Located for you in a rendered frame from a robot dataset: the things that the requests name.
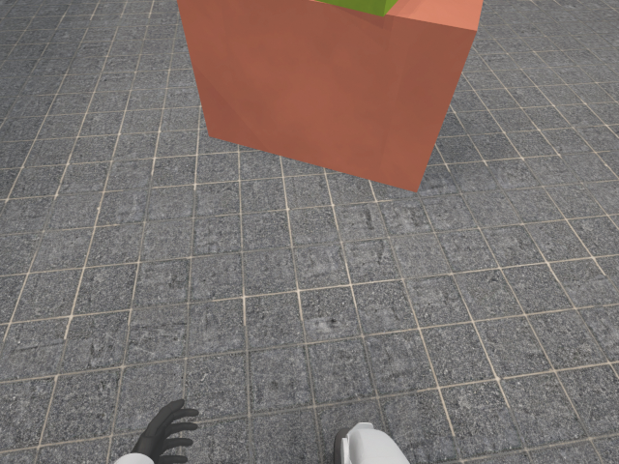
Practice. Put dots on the right robot thigh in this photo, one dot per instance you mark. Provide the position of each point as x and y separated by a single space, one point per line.
370 446

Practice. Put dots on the pedestal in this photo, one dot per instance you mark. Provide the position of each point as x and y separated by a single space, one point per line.
358 93

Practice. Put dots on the robot left hand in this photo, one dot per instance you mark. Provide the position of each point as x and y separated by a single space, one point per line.
153 443

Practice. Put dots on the robot right shin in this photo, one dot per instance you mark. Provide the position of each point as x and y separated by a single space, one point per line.
361 425

